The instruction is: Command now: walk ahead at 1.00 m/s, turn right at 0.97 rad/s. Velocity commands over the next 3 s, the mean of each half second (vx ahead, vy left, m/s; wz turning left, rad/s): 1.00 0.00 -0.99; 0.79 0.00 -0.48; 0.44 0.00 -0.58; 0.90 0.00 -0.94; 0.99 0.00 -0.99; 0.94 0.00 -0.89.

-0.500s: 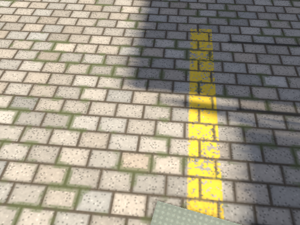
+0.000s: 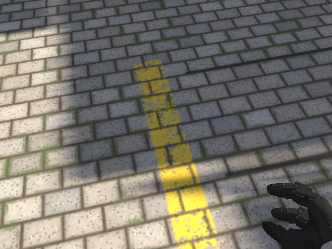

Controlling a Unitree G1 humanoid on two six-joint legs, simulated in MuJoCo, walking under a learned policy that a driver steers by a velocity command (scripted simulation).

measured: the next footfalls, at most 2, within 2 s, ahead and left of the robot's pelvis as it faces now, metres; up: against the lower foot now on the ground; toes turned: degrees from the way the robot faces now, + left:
right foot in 0.46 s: +0.56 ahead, -0.10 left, +0.00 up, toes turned -31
left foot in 0.86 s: +1.02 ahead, -0.22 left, +0.00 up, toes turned -39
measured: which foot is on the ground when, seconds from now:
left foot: down 0.00-0.42, up 0.44-0.84, down 0.86-1.00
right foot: down 0.00-0.00, up 0.02-0.44, down 0.46-0.86, up 0.88-1.00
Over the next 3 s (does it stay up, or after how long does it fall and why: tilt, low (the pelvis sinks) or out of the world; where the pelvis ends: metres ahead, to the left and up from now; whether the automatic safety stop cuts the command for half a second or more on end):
stays up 0.93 -1.69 0.16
